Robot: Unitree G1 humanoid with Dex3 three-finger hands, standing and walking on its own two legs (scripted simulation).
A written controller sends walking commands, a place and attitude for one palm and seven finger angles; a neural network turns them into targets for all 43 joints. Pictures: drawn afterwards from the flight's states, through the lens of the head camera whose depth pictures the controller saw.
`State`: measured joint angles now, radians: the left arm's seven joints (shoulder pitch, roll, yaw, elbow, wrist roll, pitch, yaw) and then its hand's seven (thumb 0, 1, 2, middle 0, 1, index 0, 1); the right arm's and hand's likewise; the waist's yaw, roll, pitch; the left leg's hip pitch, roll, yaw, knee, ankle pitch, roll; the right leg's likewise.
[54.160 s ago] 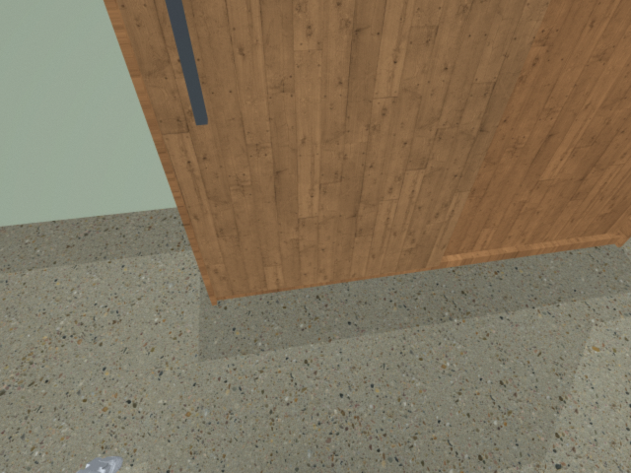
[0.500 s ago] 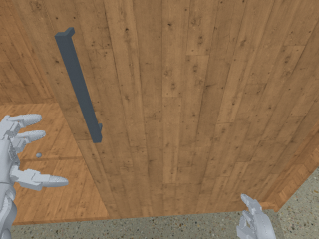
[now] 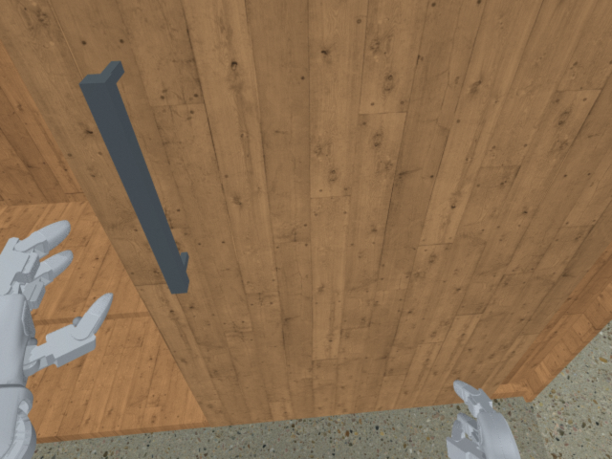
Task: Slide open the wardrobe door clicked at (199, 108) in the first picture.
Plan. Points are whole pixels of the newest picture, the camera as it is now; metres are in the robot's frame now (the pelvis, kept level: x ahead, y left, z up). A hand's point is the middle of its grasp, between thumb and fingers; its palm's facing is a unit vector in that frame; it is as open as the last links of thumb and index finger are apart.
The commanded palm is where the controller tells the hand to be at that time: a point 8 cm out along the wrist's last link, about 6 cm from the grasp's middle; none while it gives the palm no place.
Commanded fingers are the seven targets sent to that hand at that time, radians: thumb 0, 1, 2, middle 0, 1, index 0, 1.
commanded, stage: draw the hand back to the body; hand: left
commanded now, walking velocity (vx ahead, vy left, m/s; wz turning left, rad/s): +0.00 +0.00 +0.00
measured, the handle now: (152, 195) +0.36 +0.25 +0.19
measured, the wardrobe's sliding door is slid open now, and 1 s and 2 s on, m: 0.70 0.70 0.70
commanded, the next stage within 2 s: step back with the hand held close in 0.46 s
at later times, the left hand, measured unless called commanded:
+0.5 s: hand (70, 334) +0.18 +0.26 +0.16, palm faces +0.45 -0.82 -0.35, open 7.5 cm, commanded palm +0.13 +0.29 +0.17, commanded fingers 0.00 0.90 0.90 -0.20 -0.30 -0.20 -0.30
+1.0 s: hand (41, 350) +0.16 +0.28 +0.16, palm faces +0.37 -0.80 -0.47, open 7.4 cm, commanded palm +0.10 +0.32 +0.17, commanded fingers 0.00 0.90 0.90 -0.20 -0.30 -0.20 -0.30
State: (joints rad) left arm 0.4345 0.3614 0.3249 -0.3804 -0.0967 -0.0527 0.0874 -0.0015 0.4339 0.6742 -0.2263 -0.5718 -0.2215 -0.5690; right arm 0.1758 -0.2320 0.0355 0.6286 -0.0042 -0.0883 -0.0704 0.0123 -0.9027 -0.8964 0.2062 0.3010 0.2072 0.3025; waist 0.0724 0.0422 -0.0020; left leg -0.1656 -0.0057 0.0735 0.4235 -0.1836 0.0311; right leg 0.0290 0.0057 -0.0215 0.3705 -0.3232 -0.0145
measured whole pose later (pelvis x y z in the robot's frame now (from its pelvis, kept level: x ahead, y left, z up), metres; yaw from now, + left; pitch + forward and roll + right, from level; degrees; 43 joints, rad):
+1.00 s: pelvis -0.04 +0.02 +0.00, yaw +0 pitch +0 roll -2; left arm 0.52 0.43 0.40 -0.47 -0.08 -0.14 0.10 0.01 0.88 0.89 -0.21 -0.31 -0.21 -0.30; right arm 0.19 -0.24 0.01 0.54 0.01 0.00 -0.08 0.01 -0.90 -0.90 0.20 0.30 0.21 0.30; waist 0.02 0.03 0.02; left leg -0.34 0.01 0.07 0.46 -0.12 0.06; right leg -0.16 0.01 -0.03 0.44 -0.28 0.01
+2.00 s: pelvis -0.13 +0.06 -0.01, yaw -3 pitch +1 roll -4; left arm 0.56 0.47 0.43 -0.55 -0.07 -0.24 0.13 0.01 0.88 0.89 -0.21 -0.31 -0.21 -0.30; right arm 0.22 -0.19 0.00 0.62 -0.02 -0.07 -0.05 0.01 -0.90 -0.90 0.21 0.30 0.21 0.30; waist 0.01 -0.01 -0.04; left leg -0.51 -0.02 0.02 0.65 -0.23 -0.01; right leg -0.20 0.05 0.03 0.46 -0.27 0.01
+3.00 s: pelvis -0.24 +0.15 -0.01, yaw -1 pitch -1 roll -1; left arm 0.47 0.33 0.39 -0.39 -0.04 -0.17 0.15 0.01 0.88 0.89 -0.21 -0.31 -0.21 -0.30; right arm 0.29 -0.25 -0.02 0.69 -0.02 -0.14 -0.08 0.01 -0.90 -0.90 0.21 0.30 0.21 0.30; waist 0.00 0.00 -0.03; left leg -0.30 0.06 0.01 0.58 -0.26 0.03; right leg -0.18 0.00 -0.08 0.56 -0.36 -0.03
